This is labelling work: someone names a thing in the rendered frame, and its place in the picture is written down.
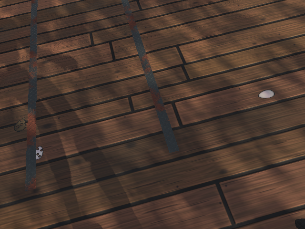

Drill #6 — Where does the right robot hand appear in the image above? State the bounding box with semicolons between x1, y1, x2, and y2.
295;219;305;229

